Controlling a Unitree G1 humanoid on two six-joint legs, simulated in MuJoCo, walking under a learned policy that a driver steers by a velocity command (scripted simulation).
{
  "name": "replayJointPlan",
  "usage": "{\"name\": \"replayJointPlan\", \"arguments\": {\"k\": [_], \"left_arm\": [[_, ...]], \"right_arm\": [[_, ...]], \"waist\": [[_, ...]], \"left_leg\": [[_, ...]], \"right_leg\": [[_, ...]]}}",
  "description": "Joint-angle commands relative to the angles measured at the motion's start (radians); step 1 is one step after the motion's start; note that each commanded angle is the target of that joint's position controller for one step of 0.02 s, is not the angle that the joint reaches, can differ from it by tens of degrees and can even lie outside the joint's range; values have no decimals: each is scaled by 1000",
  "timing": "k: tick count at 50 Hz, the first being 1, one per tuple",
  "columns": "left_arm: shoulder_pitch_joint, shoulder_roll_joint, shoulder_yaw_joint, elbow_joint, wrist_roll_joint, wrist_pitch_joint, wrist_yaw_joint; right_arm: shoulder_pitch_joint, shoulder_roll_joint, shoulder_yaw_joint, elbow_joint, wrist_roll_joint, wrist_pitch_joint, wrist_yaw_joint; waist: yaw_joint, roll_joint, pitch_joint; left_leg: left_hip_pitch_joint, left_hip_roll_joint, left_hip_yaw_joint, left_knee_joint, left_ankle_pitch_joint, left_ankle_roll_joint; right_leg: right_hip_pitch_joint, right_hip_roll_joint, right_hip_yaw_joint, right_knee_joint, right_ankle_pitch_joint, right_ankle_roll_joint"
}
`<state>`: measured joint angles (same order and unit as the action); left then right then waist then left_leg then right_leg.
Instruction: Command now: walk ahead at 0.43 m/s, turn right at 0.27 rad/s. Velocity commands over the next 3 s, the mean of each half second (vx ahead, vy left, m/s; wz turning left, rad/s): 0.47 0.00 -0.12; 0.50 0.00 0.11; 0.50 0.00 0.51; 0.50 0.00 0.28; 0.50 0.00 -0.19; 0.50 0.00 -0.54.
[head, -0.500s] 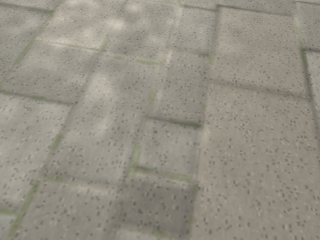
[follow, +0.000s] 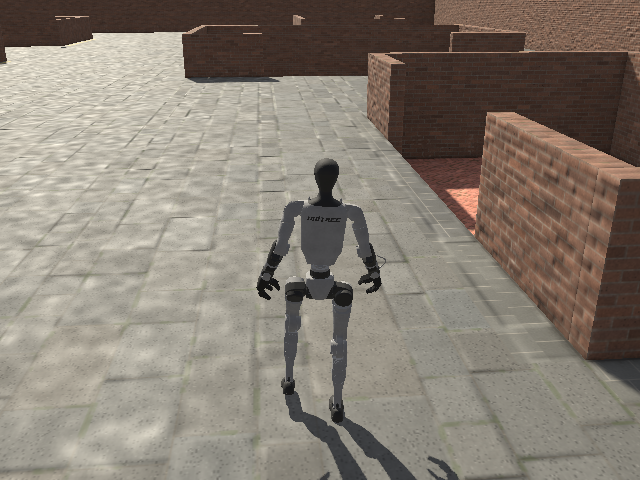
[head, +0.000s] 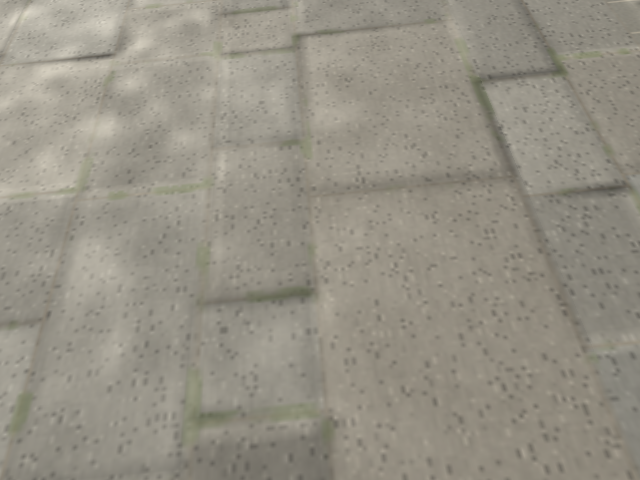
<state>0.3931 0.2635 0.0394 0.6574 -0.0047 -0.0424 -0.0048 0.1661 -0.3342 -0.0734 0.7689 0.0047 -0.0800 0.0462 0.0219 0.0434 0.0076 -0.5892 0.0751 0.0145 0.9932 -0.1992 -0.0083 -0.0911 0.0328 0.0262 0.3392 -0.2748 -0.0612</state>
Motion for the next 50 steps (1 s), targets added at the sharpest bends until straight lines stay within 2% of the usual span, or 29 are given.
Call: {"name": "replayJointPlan", "arguments": {"k": [1,6,10,12,13,14,15,16,17,18,19,20,21,24,26,29,32,35,37,38,39,40,41,42,43,44,45,47,50], "left_arm": [[-24,183,51,-54,1,-22,19],[47,193,55,13,-7,-28,24],[64,197,61,58,-16,-19,26],[54,216,66,65,-13,-9,31],[47,223,67,67,-8,-1,32],[35,212,58,66,-5,6,34],[58,160,37,50,17,6,36],[220,29,4,54,-2,-9,20],[98,149,23,57,-25,-28,15],[-25,187,36,17,-49,-39,10],[-82,178,29,4,-38,-49,13],[-112,170,33,1,-18,-53,14],[-85,158,34,8,-15,-48,11],[-52,104,21,21,-10,-23,14],[-124,92,13,-6,3,-19,17],[-228,72,2,-28,3,-33,8],[-332,63,-2,-50,-7,-47,-8],[-386,86,6,-74,-14,-52,-23],[-369,108,15,-76,-12,-54,-31],[-323,125,25,-67,-9,-55,-31],[-200,157,46,-34,-6,-56,-26],[-31,215,70,1,3,-55,-16],[65,329,97,13,23,-47,-9],[95,249,78,14,15,-45,-11],[33,193,58,15,11,-47,-10],[-34,165,48,10,9,-47,-9],[-94,132,38,13,9,-51,-10],[-157,102,33,20,17,-69,-12],[-172,114,43,47,22,-87,-8]], "right_arm": [[-123,-51,-3,-80,-2,-15,3],[-267,-18,20,-125,13,-21,17],[-284,-38,17,-143,12,-34,32],[-217,-67,4,-129,6,-33,26],[-127,-96,-11,-110,4,-30,16],[24,-130,-28,-77,4,-24,3],[203,-190,-39,-52,-9,-18,-9],[269,-224,-49,-17,-6,-19,2],[244,-125,-24,-20,16,-21,0],[166,-100,-16,-26,14,-19,-9],[104,-90,-12,-35,4,-16,-15],[66,-75,-8,-39,-8,-16,-17],[50,-60,-1,-42,-23,-20,-19],[43,-59,0,-24,-4,-34,-18],[56,-84,-6,-10,0,-37,-24],[78,-104,-10,-2,6,-28,-32],[151,-128,-13,22,16,-17,-33],[190,-141,-17,46,23,4,-35],[191,-151,-22,55,23,18,-40],[183,-156,-23,56,24,24,-42],[170,-143,-17,55,21,30,-43],[172,-92,5,39,5,30,-44],[289,22,41,7,0,13,-39],[269,-21,34,22,18,-3,-37],[187,-108,7,3,47,-8,-34],[125,-108,6,-15,46,-9,-35],[99,-98,3,-19,32,-3,-37],[140,-70,-3,-3,29,25,-39],[132,-29,-2,-6,27,53,-43]], "waist": [[11,-121,45],[62,-131,108],[43,-139,119],[3,-169,50],[-44,-186,-26],[-125,-177,-130],[-180,-71,-287],[-84,247,-459],[-145,143,-383],[-137,96,-202],[-104,-12,-116],[-74,-38,-52],[-37,-12,-47],[0,20,-14],[-12,14,26],[-47,0,45],[-98,-5,47],[-105,8,58],[-79,20,45],[-46,26,21],[26,13,-50],[100,-26,-187],[70,-269,-348],[100,-299,-406],[99,-217,-244],[73,-169,-150],[44,-138,-78],[-10,-168,-35],[-31,-130,5]], "left_leg": [[-163,6,-12,-151,162,-30],[-61,-37,10,-406,330,-17],[-56,-48,-1,-498,270,40],[47,-92,33,-492,181,73],[173,-129,65,-483,143,99],[405,-124,70,-482,179,135],[752,71,-155,-422,191,207],[1068,311,-703,-550,-124,383],[1005,279,-770,-685,-268,333],[854,256,-601,-709,-246,291],[697,225,-500,-732,-140,267],[573,190,-420,-753,-29,262],[499,166,-371,-781,30,263],[390,146,-266,-854,99,287],[364,137,-206,-887,142,289],[370,87,-108,-890,189,249],[416,91,-79,-869,190,224],[531,145,-103,-821,196,205],[599,175,-116,-764,263,184],[605,169,-118,-697,369,171],[578,126,-90,-544,491,147],[447,71,-56,-302,395,111],[46,-88,9,103,-22,31],[-84,-116,-133,252,-372,32],[-167,-64,-154,318,-318,42],[-166,-14,-124,294,-229,45],[-139,17,-117,238,-160,39],[-31,53,-123,182,-71,23],[-49,53,-128,135,9,3]], "right_leg": [[79,-219,166,-177,314,-149],[27,-214,110,-215,262,-130],[145,-267,116,-158,388,-113],[206,-266,108,-48,702,-92],[217,-248,93,75,914,-78],[139,-206,59,269,982,-47],[-100,-154,53,577,666,-17],[-463,59,101,948,-257,47],[-560,27,186,1029,-292,36],[-625,-27,143,1027,-213,28],[-596,-81,105,971,-128,23],[-568,-115,86,912,-79,26],[-509,-142,91,889,-44,26],[-480,-172,65,785,-36,55],[-527,-186,46,677,44,82],[-511,-171,16,451,246,92],[-461,-130,-17,289,368,93],[-484,-117,-2,209,330,64],[-457,-103,-4,179,249,35],[-379,-83,-17,159,215,19],[-210,-56,-41,130,209,-6],[63,-135,27,169,220,-49],[456,-410,464,133,55,-196],[470,-454,699,-12,-77,-222],[357,-427,553,-29,-120,-173],[226,-390,418,-48,-62,-147],[111,-349,317,-84,12,-133],[-22,-301,180,-153,117,-114],[-64,-292,45,-202,264,-125]]}}
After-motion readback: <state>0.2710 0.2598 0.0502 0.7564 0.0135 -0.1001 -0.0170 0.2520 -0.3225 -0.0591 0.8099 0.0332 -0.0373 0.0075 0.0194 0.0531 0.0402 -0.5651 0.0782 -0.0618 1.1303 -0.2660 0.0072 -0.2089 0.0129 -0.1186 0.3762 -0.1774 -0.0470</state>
